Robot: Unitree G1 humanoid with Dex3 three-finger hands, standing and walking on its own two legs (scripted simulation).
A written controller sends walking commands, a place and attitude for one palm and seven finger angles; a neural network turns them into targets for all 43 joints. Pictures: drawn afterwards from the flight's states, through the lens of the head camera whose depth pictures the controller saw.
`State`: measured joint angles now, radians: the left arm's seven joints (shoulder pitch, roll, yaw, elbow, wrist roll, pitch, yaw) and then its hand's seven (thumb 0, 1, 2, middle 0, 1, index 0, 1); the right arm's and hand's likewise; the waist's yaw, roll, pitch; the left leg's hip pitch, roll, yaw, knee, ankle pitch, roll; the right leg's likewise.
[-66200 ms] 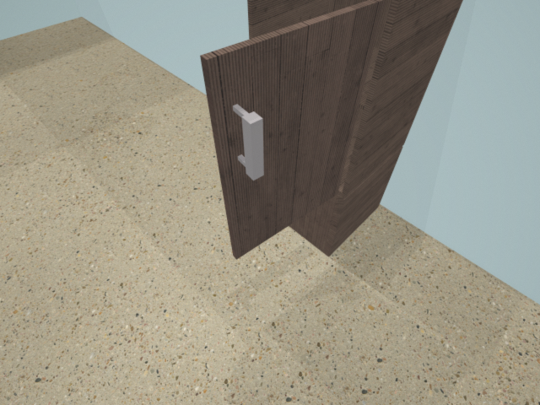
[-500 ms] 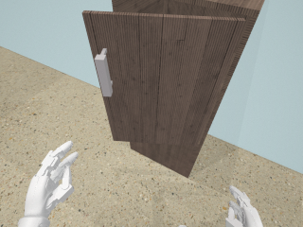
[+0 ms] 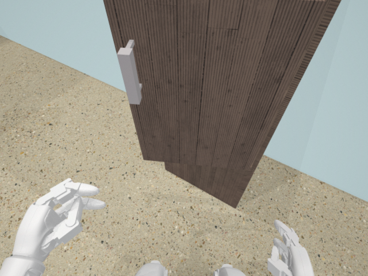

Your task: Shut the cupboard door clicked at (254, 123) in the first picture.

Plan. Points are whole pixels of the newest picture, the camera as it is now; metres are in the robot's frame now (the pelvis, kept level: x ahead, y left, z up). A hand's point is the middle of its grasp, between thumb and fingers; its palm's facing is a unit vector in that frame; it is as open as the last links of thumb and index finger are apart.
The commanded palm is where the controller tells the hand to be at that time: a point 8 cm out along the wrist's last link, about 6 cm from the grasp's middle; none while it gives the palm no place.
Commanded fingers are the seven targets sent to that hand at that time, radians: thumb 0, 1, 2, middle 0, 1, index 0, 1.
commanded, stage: raise the hand and make a fist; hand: left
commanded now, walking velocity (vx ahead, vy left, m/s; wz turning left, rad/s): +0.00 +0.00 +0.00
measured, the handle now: (133, 72) +0.53 +0.16 +0.16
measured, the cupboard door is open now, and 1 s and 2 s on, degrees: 25 25 25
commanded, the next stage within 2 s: bring the fist close to the handle in 1.16 s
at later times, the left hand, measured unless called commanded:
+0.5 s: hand (66, 198) +0.22 +0.21 +0.12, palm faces -0.02 -1.00 -0.06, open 3.0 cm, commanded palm +0.20 +0.26 +0.14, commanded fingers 0.00 0.90 0.90 -1.30 -1.50 -1.30 -1.50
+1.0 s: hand (77, 174) +0.25 +0.20 +0.15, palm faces -0.02 -1.00 -0.05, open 3.1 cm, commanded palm +0.22 +0.25 +0.16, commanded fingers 0.00 0.90 0.90 -1.30 -1.50 -1.30 -1.50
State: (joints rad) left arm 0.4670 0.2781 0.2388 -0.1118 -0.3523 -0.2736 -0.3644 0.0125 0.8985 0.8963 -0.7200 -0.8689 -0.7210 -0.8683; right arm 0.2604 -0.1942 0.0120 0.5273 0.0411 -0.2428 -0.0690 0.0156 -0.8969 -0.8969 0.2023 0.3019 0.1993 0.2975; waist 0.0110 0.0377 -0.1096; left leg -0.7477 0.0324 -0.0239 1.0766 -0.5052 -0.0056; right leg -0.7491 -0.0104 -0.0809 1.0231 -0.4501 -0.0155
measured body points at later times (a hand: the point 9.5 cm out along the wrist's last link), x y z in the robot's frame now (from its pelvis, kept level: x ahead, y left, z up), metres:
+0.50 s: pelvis +0.02 +0.02 +0.03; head +0.03 +0.02 +0.48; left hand +0.22 +0.27 +0.13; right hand +0.21 -0.20 -0.02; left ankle +0.02 +0.12 -0.67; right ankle +0.04 -0.11 -0.67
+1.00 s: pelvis +0.02 +0.01 +0.05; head +0.02 -0.01 +0.50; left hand +0.25 +0.25 +0.16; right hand +0.20 -0.22 -0.02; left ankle +0.02 +0.12 -0.67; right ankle +0.04 -0.11 -0.67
